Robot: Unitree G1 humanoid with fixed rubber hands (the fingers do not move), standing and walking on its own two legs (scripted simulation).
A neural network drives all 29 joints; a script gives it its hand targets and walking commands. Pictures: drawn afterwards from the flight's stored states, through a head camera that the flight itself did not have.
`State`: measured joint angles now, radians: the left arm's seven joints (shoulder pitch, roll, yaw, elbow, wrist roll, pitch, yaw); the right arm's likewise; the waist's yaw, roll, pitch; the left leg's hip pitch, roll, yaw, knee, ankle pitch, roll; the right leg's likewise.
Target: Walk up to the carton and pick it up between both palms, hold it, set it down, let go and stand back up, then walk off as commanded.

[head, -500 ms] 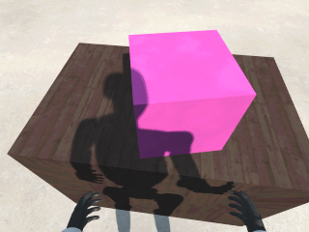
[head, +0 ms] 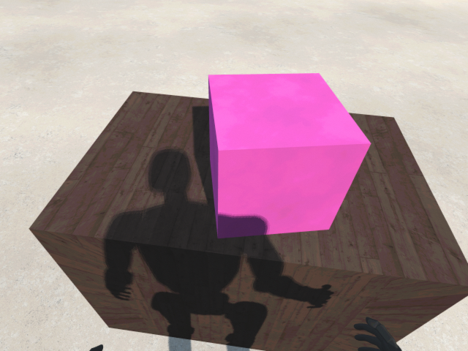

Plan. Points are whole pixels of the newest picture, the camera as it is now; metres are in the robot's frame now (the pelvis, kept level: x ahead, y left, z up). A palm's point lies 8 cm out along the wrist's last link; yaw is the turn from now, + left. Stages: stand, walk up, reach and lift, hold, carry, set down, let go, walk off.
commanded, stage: stand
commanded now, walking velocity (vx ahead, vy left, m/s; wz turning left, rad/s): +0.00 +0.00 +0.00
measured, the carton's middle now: (269, 153) +0.54 -0.03 +0.04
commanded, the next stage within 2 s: walk off in 1.64 s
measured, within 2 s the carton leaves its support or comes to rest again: neither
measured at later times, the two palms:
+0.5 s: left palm out of the picture +0.06 +0.28 -0.11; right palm out of the picture +0.15 -0.24 -0.09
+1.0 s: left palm out of the picture +0.06 +0.28 -0.10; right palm out of the picture +0.15 -0.25 -0.09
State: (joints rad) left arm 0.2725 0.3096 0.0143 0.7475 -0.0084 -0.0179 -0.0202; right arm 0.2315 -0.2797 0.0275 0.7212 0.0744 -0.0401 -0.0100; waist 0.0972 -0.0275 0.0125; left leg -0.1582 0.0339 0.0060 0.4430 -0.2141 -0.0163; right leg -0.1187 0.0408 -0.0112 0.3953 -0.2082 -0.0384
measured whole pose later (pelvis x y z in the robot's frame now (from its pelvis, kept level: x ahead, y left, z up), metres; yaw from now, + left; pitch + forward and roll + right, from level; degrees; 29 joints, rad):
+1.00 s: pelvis +0.01 +0.00 +0.00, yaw +0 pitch -3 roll -1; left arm 0.27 0.31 0.01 0.85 -0.01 -0.03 -0.02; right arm 0.24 -0.30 0.03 0.72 0.07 -0.02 -0.01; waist 0.10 0.03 0.01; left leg -0.16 0.03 0.01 0.44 -0.23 -0.02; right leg -0.12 0.04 -0.01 0.40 -0.22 -0.04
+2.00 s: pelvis -0.01 +0.00 -0.01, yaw +0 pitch -4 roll -1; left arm 0.24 0.31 0.01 0.86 -0.01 -0.02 -0.02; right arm 0.20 -0.34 0.03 0.72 0.07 0.02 -0.01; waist 0.10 0.04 0.12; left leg -0.23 0.03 0.01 0.56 -0.25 -0.01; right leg -0.19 0.04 -0.01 0.52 -0.25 -0.04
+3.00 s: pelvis -0.27 -0.02 -0.03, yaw -2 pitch -2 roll +2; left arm 0.23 0.35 0.01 0.85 -0.01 0.04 0.01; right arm 0.17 -0.41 0.02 0.72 0.07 0.09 -0.02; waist 0.09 0.11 0.14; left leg -0.47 -0.20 -0.21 1.20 -0.48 0.02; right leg -0.40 0.08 0.12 0.79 -0.35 -0.04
